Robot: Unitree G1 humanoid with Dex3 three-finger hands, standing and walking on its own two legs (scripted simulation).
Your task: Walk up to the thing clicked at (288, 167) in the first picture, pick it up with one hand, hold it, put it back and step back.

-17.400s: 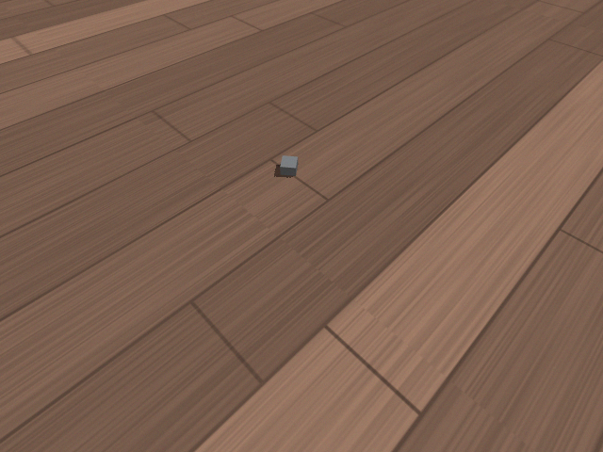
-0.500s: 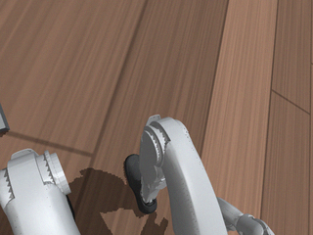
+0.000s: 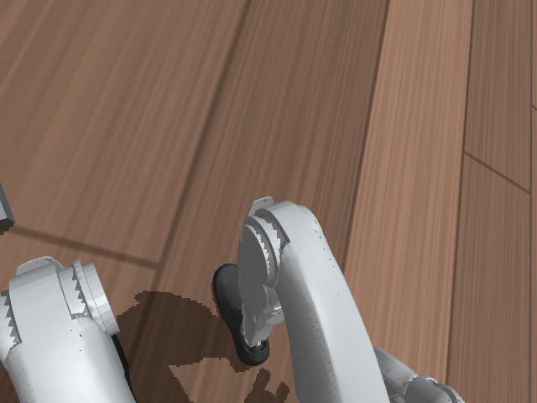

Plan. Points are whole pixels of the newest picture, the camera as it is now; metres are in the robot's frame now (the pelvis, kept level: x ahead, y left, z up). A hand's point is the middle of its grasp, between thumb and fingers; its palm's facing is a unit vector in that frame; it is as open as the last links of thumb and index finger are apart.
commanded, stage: settle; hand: left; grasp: from above
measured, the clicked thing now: out of the picture +0.42 +0.29 -0.28
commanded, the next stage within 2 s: lift in 0.82 s
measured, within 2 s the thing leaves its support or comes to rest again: leaves its support in 0.24 s
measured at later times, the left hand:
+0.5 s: hand out of the picture +0.41 +0.31 -0.19, palm faces -0.36 -0.12 -0.93, open 11.4 cm
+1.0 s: hand out of the picture +0.40 +0.31 -0.12, palm faces -0.41 -0.09 -0.91, open 11.4 cm
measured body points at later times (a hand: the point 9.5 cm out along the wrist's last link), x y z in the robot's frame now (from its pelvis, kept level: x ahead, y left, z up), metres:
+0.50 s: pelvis +0.01 +0.00 +0.00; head +0.22 +0.10 +0.39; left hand +0.42 +0.32 -0.14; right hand +0.09 -0.25 -0.08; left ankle +0.07 +0.13 -0.27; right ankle +0.12 -0.12 -0.27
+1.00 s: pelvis +0.00 -0.01 +0.03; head +0.21 +0.07 +0.43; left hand +0.41 +0.31 -0.07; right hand +0.10 -0.28 -0.08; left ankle +0.07 +0.13 -0.27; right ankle +0.12 -0.12 -0.27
